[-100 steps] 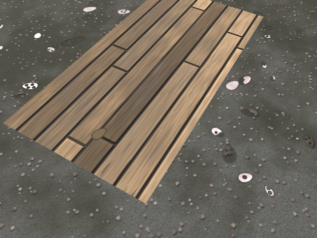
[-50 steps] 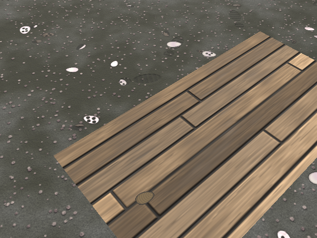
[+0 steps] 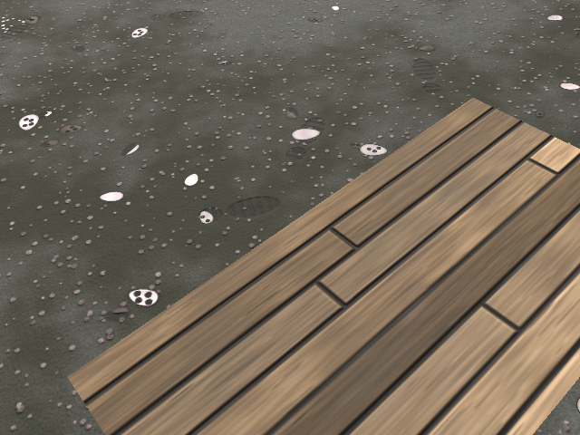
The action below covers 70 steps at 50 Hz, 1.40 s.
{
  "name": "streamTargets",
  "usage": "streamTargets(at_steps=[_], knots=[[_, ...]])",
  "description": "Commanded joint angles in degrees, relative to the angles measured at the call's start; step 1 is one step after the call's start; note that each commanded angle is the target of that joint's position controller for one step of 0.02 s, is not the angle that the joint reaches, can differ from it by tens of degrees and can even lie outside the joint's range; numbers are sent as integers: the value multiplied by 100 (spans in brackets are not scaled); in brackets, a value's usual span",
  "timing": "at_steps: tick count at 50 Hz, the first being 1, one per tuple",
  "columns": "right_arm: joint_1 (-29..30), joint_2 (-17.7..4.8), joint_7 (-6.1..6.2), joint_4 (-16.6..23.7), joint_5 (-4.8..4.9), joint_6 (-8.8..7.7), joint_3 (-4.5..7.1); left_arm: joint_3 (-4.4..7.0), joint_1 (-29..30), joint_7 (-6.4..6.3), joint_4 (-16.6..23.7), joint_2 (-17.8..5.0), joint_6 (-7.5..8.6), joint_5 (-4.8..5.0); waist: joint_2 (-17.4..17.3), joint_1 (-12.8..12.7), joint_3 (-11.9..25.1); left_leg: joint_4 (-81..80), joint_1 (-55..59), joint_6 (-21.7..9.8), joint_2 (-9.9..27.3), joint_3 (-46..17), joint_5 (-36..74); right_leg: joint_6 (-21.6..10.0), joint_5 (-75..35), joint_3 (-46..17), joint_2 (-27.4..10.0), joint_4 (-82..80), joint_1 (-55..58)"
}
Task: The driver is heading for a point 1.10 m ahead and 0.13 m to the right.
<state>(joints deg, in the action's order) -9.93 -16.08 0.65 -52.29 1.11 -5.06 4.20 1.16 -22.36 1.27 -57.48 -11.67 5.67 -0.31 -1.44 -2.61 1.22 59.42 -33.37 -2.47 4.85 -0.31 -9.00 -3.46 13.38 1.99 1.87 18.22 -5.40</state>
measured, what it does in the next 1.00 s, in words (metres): walks ahead: left foot, then right foot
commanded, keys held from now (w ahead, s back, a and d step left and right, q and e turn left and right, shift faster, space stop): w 0.58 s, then w+e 0.42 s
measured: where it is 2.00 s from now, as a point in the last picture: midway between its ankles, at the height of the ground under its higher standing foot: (379, 265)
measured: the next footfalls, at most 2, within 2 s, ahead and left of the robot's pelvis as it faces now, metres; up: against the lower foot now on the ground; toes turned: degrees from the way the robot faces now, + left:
left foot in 0.32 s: +0.37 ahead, +0.13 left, +0.00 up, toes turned +2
right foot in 0.88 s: +0.65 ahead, -0.13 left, +0.00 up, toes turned -9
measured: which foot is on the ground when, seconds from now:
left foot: up 0.00-0.30, down 0.32-0.90, up 0.92-1.00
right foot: down 0.00-0.32, up 0.34-0.86, down 0.88-1.00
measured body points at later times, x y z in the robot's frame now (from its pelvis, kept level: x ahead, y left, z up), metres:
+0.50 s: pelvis +0.28 +0.05 -0.01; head +0.30 +0.05 +0.44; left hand +0.33 +0.32 -0.14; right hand +0.38 -0.22 -0.14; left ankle +0.33 +0.13 -0.75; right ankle +0.21 -0.10 -0.66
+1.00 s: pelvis +0.55 -0.04 -0.02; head +0.59 -0.06 +0.43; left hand +0.73 +0.20 -0.12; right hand +0.58 -0.33 -0.15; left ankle +0.47 +0.13 -0.65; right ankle +0.61 -0.12 -0.75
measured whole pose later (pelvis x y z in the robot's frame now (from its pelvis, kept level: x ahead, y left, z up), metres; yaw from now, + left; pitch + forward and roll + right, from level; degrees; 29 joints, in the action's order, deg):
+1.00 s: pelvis +0.55 -0.04 -0.02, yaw -11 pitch +1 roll +1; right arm -12.8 -16.2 -0.3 -53.3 0.7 -6.8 2.5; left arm 4.1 -9.9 2.1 -45.3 -15.4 3.9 0.6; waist -0.6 0.2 -3.2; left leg 67.3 -21.4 -1.4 2.3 -0.9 -22.3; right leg -4.8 8.5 0.7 3.6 30.0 -22.4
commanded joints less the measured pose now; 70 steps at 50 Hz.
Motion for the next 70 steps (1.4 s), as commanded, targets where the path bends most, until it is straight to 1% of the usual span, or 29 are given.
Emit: streamTargets(at_steps=[1,11,14,16,17,18,19,20,22,23,25,29,34,38,41,43,44,45,46,47,48,49,51,53,59,64,68,69,70], knots=[[514,-134,-47,396,-56,-17,19,185,-220,-122,167,-913,15,5,424,44,-549,-883,-1163,143,173,-133,583,-677,-1655,-1241,-1456,-1101,539],[2163,-72,-336,1001,49,-122,-153,260,-825,-222,-61,-929,-118,89,517,-223,-945,-3035,-750,-32,-189,168,1290,-624,-2208,-604,-1571,-1089,1186],[1779,-346,-367,976,42,-161,-50,338,-678,-238,-6,-1128,-179,68,779,137,-474,-3162,179,-278,-537,399,709,-489,-4522,-520,-1643,-274,1577],[198,-779,-286,540,44,-137,178,340,-466,-227,90,-1174,-257,21,939,945,552,-3211,2370,-610,-716,494,806,-257,-5755,-300,-1357,1561,1121],[-962,-1139,-216,290,-66,-104,276,262,-404,-221,256,-1013,-240,-56,438,1301,1410,-2891,4408,-999,380,-771,795,-123,-3888,-221,-1062,3319,-399],[-1332,-1302,-246,127,-119,-85,289,26,-1197,-136,247,-112,-119,6,-1100,789,2281,-3529,6225,-1982,1809,-3748,-538,221,1222,-431,129,5376,-2676],[-1207,-802,-245,89,-49,-75,154,142,-754,-114,226,-656,42,172,-738,1019,1959,-4115,5887,-1798,1673,-4172,-1074,99,1837,-1129,-10,6106,-3272],[-619,-602,-225,169,-14,-88,87,240,-137,-109,476,-970,132,324,-602,885,928,-4307,4973,-1524,1481,-3187,-787,27,1415,-965,-322,6119,-3655],[89,-302,-271,266,-116,-155,-15,324,446,-206,593,-1005,143,217,230,483,51,-4718,3187,-1171,992,-1940,406,6,574,-708,-798,5443,-3129],[176,-285,-279,239,-184,-191,-30,327,167,-215,574,-845,69,184,-88,223,113,-4863,2787,-1218,929,-1655,632,33,411,-771,-954,5270,-2736],[106,-247,-299,134,-133,-209,-43,315,13,-218,547,-609,-68,159,-146,84,-36,-5137,2283,-1263,794,-1289,680,122,421,-723,-1071,4860,-2495],[-250,-619,-136,-40,-125,-188,30,339,951,-239,915,-671,-136,71,-85,221,-418,-5463,2107,-1246,723,-884,697,363,-566,-573,-1199,3623,-3146],[-647,-770,-45,-194,-93,-152,52,242,1835,-102,1138,-519,-92,131,-87,551,-443,-5468,2489,-888,544,-43,908,291,-1967,-257,-917,2023,-2908],[-997,-796,-40,-382,-69,-56,71,211,2435,34,1478,-585,-106,187,-70,724,-602,-5198,3482,-783,909,150,986,104,-1606,-313,-786,1577,-3320],[-885,-932,-9,-346,-44,61,125,248,2421,154,1663,-728,-105,169,-191,560,-509,-4592,3999,-604,1100,327,2122,-137,-798,-102,-589,1455,-3146],[-636,-1024,36,-233,-45,161,148,435,1442,173,1498,-1027,-130,146,-247,-33,134,-3134,3857,-382,918,694,4070,-376,-643,297,-138,1271,-1699],[-664,-897,81,-121,-96,186,91,637,435,121,1231,-1413,-155,160,-8,-419,699,-1760,3060,-164,652,909,3847,-600,-840,-1,-136,1248,-192],[-1063,-403,35,149,-192,66,-98,836,-262,55,1169,-2130,-186,129,1160,-365,1453,572,605,240,-117,1022,1537,-1526,-255,-2617,-1528,1082,2113],[-989,-281,-50,165,-192,-167,-181,728,-295,67,1223,-1907,-169,170,1461,-284,1996,1644,-689,284,-833,-27,-2274,-1979,201,-4865,-2206,-3,2907],[-513,-734,-136,289,31,-332,-54,599,-138,64,1250,-1511,-145,117,1154,-391,1499,1981,-1306,104,-444,-531,-2053,-1654,353,-4248,-2034,-100,2638],[-189,-766,-150,391,107,-411,-62,545,220,49,1342,-1313,-125,100,769,-283,901,1707,-1352,-9,-183,-444,-1560,-1443,-2,-3428,-1808,-120,1866],[-40,-730,-106,378,-2,-408,-40,488,621,57,1443,-1156,-128,76,188,-60,419,1182,-1078,-17,27,-383,-1174,-1272,-529,-2803,-1561,-258,954],[-168,-747,-61,399,-114,-269,33,437,1009,44,1615,-1025,-101,7,404,308,205,511,-296,100,238,-450,-887,-1256,-1358,-2379,-1340,-508,-96],[-155,-597,-35,439,-170,-154,34,467,953,-11,1623,-1140,-84,63,394,391,125,16,-116,276,173,-344,-603,-1269,-1651,-2010,-1151,-659,-511],[1050,-341,-59,892,-159,-149,-39,523,373,-201,1490,-1298,-121,134,573,23,-160,-2419,51,499,-234,-249,1417,-901,-1220,-1538,-756,-698,-768],[1580,-437,-196,1139,-101,-251,-69,487,-98,-213,1211,-1180,-140,138,636,-224,-311,-3145,93,301,-280,-288,1614,-811,-1159,-1828,-1089,-394,-8],[1191,-685,-232,1126,-105,-335,7,523,-95,-261,1170,-1291,-255,112,803,44,-184,-3451,565,-27,-443,-80,618,-686,-2664,-2040,-1302,308,708],[582,-841,-206,955,-127,-353,95,487,3,-253,1214,-1222,-276,94,763,349,219,-3569,1455,-204,-514,22,747,-571,-3487,-1845,-1036,956,653],[-334,-1070,-179,806,-196,-360,170,401,145,-233,1342,-1071,-271,38,583,776,1005,-3237,2985,-566,88,-534,995,-405,-3172,-1616,-750,2186,-39]])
